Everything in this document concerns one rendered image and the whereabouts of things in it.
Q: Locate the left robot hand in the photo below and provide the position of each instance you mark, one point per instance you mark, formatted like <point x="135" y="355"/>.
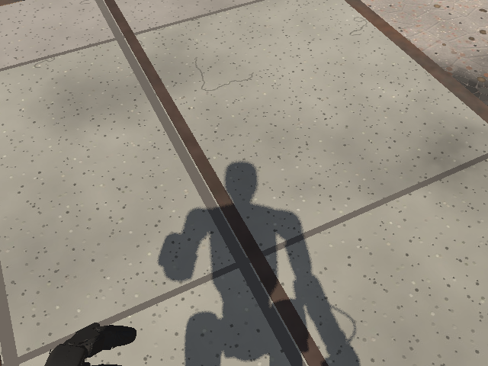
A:
<point x="88" y="342"/>

